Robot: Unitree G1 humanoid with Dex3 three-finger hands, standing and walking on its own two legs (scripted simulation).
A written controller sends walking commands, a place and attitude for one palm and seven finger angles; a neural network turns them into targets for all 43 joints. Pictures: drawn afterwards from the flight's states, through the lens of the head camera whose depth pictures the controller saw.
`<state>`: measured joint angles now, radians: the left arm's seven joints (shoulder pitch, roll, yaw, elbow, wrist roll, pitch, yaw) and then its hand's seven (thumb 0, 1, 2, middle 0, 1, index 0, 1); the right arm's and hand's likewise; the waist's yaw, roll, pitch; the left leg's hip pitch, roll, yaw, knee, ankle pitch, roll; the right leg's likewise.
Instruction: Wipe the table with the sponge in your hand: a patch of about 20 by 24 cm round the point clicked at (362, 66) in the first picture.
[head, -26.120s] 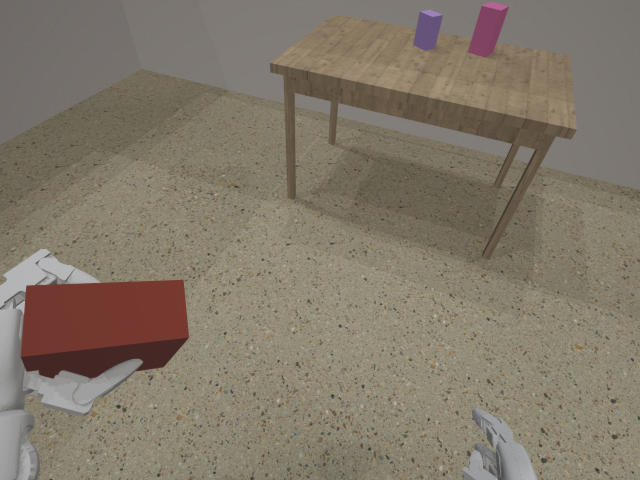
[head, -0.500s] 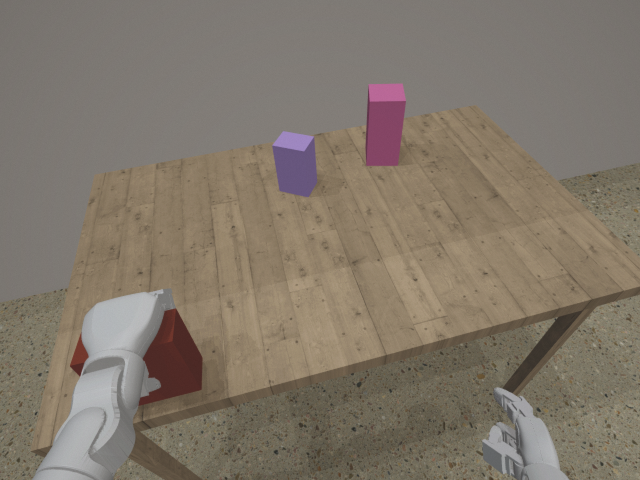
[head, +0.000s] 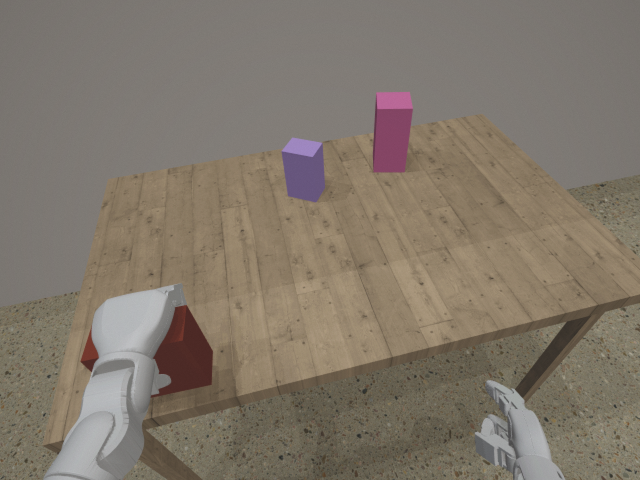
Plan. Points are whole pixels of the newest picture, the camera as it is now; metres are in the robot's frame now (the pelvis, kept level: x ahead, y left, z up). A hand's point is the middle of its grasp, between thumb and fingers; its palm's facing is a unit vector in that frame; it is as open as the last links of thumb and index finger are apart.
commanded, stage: move the sponge above the wiping area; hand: left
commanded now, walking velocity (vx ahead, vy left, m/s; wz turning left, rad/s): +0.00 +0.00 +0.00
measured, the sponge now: (160, 362) +0.25 +0.28 -0.02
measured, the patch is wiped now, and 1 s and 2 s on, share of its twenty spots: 0.00 0.00 0.00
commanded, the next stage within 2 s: lower the sponge onto the table in 0.40 s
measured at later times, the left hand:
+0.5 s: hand (161, 333) +0.27 +0.27 +0.03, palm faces -0.02 -0.08 -1.00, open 9.7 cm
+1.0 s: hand (157, 333) +0.27 +0.27 +0.03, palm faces -0.03 -0.07 -1.00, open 9.7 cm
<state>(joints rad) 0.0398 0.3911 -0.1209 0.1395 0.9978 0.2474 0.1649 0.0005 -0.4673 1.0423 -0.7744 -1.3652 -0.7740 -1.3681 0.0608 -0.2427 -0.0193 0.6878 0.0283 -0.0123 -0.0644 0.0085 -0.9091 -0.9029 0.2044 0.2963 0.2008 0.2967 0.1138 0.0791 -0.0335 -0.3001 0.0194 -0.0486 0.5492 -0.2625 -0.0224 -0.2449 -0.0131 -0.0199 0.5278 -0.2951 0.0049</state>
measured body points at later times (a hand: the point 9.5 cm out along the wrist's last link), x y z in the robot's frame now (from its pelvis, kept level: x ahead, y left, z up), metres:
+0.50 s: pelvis +0.00 +0.00 +0.00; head +0.00 -0.03 +0.45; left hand +0.26 +0.27 +0.08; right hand +0.21 -0.23 -0.10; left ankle +0.02 +0.14 -0.73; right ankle -0.01 -0.13 -0.73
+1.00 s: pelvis +0.01 +0.00 +0.00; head +0.01 -0.03 +0.45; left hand +0.26 +0.27 +0.08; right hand +0.23 -0.22 -0.09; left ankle +0.02 +0.14 -0.73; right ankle -0.01 -0.13 -0.73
